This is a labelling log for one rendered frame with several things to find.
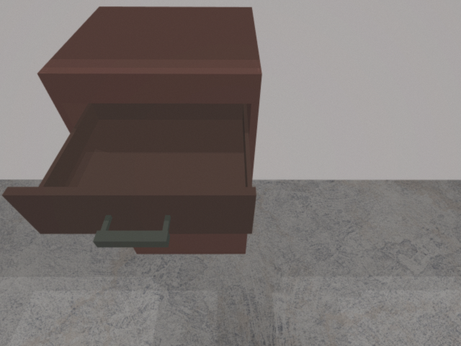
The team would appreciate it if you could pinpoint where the drawer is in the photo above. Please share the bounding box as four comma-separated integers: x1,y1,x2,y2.
2,103,256,234

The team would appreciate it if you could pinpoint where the cabinet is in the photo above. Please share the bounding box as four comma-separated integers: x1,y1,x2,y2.
37,6,262,254

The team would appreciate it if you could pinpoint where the handle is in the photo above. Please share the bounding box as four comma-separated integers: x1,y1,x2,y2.
93,215,171,247

